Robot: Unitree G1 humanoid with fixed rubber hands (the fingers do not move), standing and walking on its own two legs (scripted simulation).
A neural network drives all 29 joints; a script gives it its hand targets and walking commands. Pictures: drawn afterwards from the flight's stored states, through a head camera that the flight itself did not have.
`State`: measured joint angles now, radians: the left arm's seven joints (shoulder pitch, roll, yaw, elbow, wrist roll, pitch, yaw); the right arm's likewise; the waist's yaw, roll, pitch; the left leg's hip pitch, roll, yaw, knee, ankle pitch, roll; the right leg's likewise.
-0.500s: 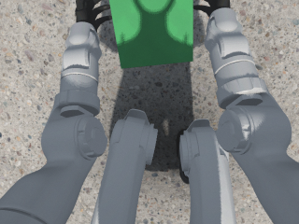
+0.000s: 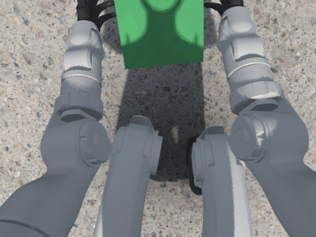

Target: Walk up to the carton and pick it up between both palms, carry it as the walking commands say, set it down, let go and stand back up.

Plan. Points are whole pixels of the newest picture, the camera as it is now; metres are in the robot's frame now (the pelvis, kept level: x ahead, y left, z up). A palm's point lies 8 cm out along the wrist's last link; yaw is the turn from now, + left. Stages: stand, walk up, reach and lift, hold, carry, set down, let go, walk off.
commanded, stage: set down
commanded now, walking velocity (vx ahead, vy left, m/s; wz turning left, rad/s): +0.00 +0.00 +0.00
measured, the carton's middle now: (160, 12) +0.56 +0.08 -0.26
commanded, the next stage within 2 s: none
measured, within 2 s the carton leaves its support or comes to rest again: rests again in 0.52 s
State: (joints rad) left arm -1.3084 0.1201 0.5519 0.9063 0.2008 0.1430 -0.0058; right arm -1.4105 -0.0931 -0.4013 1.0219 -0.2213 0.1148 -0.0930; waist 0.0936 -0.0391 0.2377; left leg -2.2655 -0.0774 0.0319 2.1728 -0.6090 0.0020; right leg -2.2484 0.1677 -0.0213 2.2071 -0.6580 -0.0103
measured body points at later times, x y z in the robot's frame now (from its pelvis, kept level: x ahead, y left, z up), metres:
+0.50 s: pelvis +0.00 +0.00 -0.01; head +0.35 +0.02 +0.26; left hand +0.50 +0.21 -0.19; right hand +0.54 -0.07 -0.19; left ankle +0.10 +0.11 -0.34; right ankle +0.08 -0.09 -0.34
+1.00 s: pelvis -0.02 +0.01 +0.00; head +0.33 +0.02 +0.27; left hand +0.50 +0.23 -0.16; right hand +0.54 -0.09 -0.16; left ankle +0.10 +0.10 -0.34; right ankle +0.08 -0.09 -0.34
